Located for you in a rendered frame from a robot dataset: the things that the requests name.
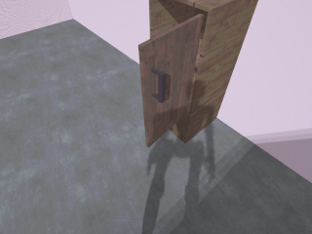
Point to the cupboard door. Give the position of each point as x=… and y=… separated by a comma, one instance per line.
x=174, y=52

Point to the handle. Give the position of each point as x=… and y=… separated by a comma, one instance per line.
x=161, y=85

